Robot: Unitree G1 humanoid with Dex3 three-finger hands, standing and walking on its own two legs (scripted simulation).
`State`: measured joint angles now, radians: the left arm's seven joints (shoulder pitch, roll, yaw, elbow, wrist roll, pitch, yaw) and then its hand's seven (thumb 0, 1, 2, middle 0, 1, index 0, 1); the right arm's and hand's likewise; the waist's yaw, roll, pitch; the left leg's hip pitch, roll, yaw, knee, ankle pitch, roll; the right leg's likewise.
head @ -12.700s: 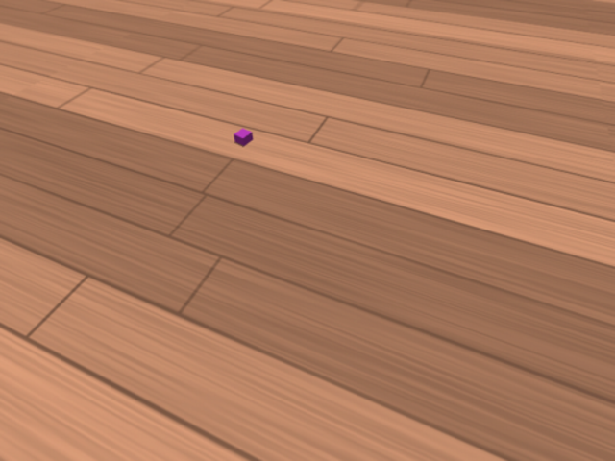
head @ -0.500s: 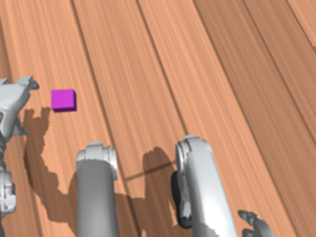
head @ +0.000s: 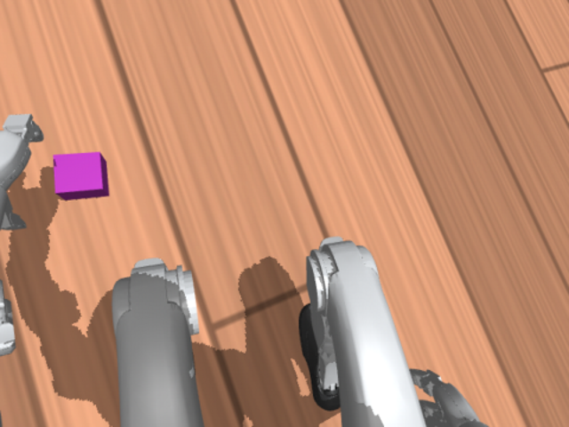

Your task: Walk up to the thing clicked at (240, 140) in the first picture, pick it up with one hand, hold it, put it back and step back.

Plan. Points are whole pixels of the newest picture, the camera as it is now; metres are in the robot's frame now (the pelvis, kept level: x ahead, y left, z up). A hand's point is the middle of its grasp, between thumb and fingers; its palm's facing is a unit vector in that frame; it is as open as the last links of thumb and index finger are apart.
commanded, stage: rise first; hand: left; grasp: from above
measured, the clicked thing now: (82, 176) +0.50 +0.31 -0.31
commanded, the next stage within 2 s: approach in 1.88 s
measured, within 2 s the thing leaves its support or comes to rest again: neither
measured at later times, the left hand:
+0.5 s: hand (19, 178) +0.45 +0.35 -0.18, palm faces -0.44 -0.09 -0.89, open 13.9 cm
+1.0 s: hand (22, 178) +0.45 +0.35 -0.19, palm faces -0.44 -0.10 -0.89, open 13.7 cm
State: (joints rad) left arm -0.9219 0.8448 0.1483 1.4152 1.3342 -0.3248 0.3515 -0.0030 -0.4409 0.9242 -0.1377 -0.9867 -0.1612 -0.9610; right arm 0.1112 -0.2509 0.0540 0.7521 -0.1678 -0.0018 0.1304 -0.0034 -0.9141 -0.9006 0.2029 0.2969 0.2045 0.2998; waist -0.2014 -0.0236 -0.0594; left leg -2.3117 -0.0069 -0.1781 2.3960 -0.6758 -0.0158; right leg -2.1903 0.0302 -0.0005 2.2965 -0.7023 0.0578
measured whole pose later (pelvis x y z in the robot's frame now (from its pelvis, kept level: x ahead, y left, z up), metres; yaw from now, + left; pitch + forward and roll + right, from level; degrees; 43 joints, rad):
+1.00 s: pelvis +0.00 +0.00 -0.02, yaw -3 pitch +32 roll -13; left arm -0.98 0.95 0.18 1.50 1.35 -0.35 0.39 0.00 -0.47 0.97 -0.17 -0.93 -0.16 -0.94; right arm 0.12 -0.27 0.12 0.73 -0.19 -0.01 0.16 0.00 -0.91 -0.90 0.20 0.30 0.20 0.30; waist -0.26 -0.04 0.00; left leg -2.36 -0.01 -0.22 2.47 -0.68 -0.01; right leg -2.22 0.05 -0.03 2.34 -0.70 0.06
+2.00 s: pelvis +0.00 +0.00 -0.02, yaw -2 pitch +31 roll -12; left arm -0.96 0.95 0.17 1.48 1.34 -0.35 0.37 0.00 -0.25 0.79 -0.38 -0.73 -0.36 -0.74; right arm 0.14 -0.28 0.12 0.72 -0.18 -0.02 0.16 0.00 -0.91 -0.89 0.20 0.30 0.20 0.30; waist -0.25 -0.04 0.00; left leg -2.36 -0.01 -0.22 2.48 -0.67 -0.02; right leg -2.23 0.04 -0.03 2.35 -0.69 0.07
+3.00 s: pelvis +0.00 +0.00 -0.02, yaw -3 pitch +31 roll -13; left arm -1.05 0.93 0.10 1.56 1.35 -0.31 0.39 0.00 -0.26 0.83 -0.33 -0.77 -0.33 -0.77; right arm 0.15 -0.30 0.16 0.68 -0.18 -0.05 0.16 0.00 -0.90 -0.89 0.20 0.30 0.20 0.30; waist -0.31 -0.04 0.02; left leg -2.36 -0.01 -0.23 2.48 -0.67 -0.02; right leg -2.23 0.04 -0.04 2.34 -0.68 0.06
